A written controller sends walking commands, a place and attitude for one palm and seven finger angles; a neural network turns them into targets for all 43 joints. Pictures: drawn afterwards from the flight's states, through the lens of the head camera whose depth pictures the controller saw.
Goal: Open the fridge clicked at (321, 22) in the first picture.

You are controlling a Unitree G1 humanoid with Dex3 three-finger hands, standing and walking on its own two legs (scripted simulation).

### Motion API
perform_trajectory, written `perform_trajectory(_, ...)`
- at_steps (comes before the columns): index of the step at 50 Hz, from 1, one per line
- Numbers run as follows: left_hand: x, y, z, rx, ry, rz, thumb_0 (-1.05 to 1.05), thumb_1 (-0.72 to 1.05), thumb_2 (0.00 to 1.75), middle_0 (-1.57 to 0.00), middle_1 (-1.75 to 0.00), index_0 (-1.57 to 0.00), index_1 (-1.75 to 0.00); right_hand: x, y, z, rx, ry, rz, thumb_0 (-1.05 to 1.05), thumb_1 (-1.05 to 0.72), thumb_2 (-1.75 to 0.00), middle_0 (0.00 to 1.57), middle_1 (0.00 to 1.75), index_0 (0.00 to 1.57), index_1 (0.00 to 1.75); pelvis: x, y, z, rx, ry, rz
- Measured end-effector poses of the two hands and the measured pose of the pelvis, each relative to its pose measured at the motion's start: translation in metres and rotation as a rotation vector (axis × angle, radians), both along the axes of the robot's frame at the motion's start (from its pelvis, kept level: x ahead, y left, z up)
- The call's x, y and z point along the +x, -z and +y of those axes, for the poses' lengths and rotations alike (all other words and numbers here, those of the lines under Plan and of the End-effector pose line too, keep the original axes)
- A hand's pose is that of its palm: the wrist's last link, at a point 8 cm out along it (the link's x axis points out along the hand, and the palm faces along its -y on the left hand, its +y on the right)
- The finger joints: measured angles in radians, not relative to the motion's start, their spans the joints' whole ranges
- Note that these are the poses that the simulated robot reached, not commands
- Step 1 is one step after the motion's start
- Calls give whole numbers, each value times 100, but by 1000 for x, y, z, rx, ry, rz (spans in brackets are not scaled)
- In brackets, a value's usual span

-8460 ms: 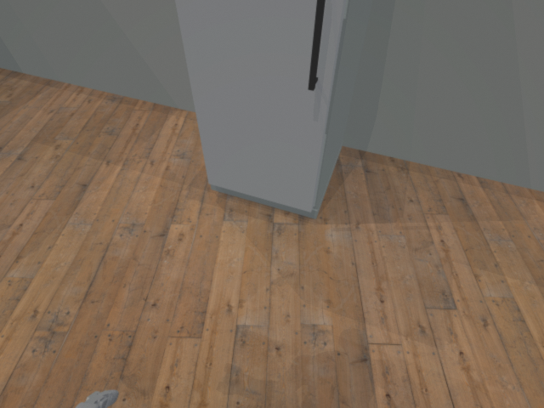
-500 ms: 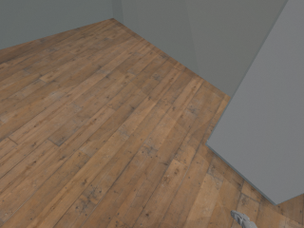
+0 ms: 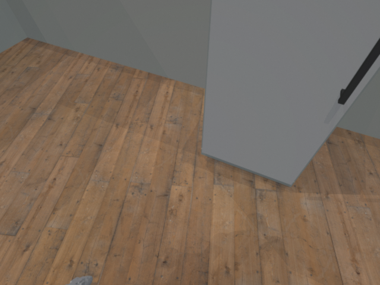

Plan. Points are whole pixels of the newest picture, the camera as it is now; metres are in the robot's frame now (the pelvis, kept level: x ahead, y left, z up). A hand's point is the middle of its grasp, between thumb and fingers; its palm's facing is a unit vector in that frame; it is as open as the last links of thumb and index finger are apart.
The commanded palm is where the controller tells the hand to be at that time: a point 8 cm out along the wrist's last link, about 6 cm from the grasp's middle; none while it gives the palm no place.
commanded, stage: turn to face it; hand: right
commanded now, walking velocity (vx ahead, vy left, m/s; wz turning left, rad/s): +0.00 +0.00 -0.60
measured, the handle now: (373, 51) +0.67 -0.47 +0.13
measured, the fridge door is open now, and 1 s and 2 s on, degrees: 0 0 0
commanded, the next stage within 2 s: take the last steps up to it in 0.66 s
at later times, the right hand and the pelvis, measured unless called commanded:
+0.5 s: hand out of the picture +0.08 -0.22 -0.13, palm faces +0.26 +0.92 -0.28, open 7.4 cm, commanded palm none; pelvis +0.00 +0.01 +0.00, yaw -15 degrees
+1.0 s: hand out of the picture -0.13 -0.17 -0.17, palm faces +0.53 +0.82 -0.21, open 7.4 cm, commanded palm none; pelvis -0.03 -0.01 +0.00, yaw -27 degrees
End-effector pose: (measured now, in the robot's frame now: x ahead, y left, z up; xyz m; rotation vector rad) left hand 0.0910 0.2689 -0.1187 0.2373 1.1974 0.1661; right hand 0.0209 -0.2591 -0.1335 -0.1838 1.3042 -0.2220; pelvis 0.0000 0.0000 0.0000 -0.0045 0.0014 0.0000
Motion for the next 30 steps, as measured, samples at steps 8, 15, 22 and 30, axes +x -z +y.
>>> perform_trajectory(8, 37, -22, -43, 25, 116, -84, 0, 91, 90, -20, -30, -20, -30, -17, 2, -35, 10, 101, 14, 1, -91, -90, 20, 30, 20, 30, -2, -8, -20, 29, 85, -6)
perform_trajectory(15, 31, -17, -55, -7, 158, -45, 0, 91, 90, -20, -30, -21, -30, 10, -16, -37, -8, 128, -120, 1, -91, -90, 20, 30, 20, 30, -3, -14, -20, 25, 160, -8)
perform_trajectory(22, 11, 4, -38, -45, 164, 33, 0, 91, 90, -21, -30, -21, -30, 34, -30, -17, -43, 136, -210, 1, -91, -90, 20, 30, 20, 30, -4, -10, 0, 7, 231, -7)
perform_trajectory(30, 5, 27, -7, -76, 199, 111, 0, 91, 90, -20, -30, -20, -30, 9, -42, 22, -86, 187, -236, 0, -91, -90, 20, 30, 20, 30, -7, -6, 29, -24, 321, -19)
